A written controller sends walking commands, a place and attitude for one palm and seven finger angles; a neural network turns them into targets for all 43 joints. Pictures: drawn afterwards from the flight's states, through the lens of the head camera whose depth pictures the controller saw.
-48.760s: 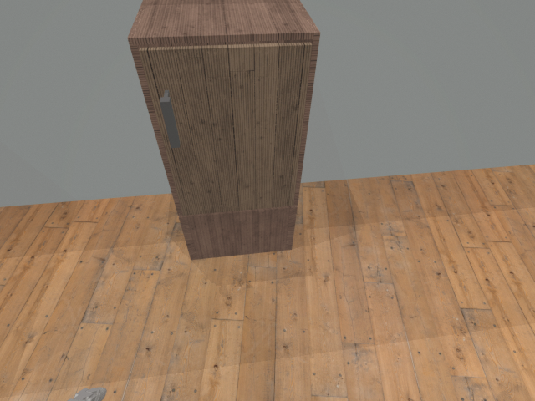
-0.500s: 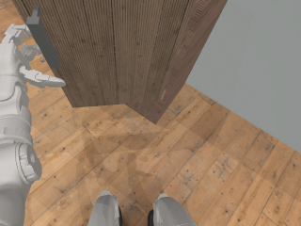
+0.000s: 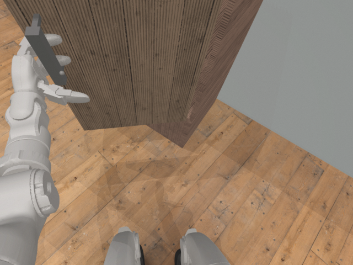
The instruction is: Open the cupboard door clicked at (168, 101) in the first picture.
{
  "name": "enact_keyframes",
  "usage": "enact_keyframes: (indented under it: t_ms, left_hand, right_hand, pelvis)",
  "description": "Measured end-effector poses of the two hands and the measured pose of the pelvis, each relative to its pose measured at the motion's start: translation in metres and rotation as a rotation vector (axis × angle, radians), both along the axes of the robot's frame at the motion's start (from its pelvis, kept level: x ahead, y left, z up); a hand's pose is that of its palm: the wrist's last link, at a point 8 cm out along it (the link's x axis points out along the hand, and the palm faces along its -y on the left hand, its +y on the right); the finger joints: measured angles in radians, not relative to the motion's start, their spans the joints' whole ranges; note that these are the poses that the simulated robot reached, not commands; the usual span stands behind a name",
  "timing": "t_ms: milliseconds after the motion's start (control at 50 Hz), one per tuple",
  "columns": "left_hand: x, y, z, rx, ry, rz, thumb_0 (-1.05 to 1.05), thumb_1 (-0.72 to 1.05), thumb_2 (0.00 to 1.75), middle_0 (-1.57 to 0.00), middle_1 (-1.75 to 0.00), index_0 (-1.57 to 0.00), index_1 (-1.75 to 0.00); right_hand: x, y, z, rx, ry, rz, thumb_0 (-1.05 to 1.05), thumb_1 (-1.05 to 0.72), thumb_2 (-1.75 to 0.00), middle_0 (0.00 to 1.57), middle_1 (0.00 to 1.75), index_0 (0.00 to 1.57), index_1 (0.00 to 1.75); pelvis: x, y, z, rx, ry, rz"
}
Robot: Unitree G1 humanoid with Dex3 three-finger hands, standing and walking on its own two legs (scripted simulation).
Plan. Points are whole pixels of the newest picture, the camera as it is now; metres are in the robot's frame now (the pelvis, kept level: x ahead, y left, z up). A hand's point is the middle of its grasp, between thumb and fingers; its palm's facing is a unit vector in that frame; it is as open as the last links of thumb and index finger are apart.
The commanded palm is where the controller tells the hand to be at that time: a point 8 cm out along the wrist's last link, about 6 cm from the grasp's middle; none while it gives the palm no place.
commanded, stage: slide the fingers in behind the handle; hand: left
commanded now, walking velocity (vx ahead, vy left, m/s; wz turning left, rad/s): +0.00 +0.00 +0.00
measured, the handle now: (49, 52) +0.57 +0.23 +0.08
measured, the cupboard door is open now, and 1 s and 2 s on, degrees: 43 43 71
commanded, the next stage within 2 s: close the thumb around the handle in 0.34 s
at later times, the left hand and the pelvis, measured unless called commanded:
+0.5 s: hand (60, 76) +0.51 +0.20 +0.07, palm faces +0.09 -1.00 -0.01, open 14.0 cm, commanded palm +0.48 +0.24 +0.07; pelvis +0.00 +0.00 +0.00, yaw +0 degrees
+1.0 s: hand (60, 74) +0.51 +0.21 +0.07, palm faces +0.10 -1.00 -0.01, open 6.5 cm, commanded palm +0.49 +0.24 +0.07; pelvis +0.00 +0.01 +0.00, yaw +0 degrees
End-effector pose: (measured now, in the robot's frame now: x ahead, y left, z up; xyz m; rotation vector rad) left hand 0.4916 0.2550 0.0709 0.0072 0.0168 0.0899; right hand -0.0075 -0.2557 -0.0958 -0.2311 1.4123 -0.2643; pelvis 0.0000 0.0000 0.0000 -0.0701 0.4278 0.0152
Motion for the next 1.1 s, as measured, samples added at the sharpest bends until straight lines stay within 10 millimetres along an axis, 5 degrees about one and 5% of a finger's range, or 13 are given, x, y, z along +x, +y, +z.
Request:
enact_keyframes:
  t_ms: [560, 1020, 1100]
  left_hand:
    - [-0.0093, 0.0014, 0.0021, 0.005, -0.006, 0.001, -0.02, -0.45, 0.32, -0.30, -1.20, -0.30, -1.20]
    - [-0.0055, 0.0024, 0.0014, 0.004, -0.009, 0.008, 0.00, 0.63, 0.78, -0.37, -1.31, -0.36, -1.32]
    - [-0.0042, 0.0022, 0.0010, 0.003, -0.010, 0.005, 0.00, 0.70, 0.81, -0.37, -1.32, -0.36, -1.33]
  right_hand:
    - [0.0001, 0.0021, 0.0011, -0.006, -0.013, 0.011, 0.00, -0.91, -0.90, 0.20, 0.30, 0.21, 0.30]
    - [0.0013, 0.0026, 0.0016, -0.007, 0.002, 0.015, 0.00, -0.91, -0.90, 0.20, 0.30, 0.21, 0.30]
    - [0.0027, 0.0017, 0.0021, -0.011, -0.001, 0.015, 0.00, -0.91, -0.90, 0.20, 0.30, 0.21, 0.30]
  pelvis:
    - [-0.0039, 0.0048, 0.0011, -0.004, -0.014, 0.006]
    - [-0.0011, 0.0058, 0.0013, -0.005, -0.007, 0.009]
    - [-0.0007, 0.0055, 0.0011, -0.005, -0.006, 0.008]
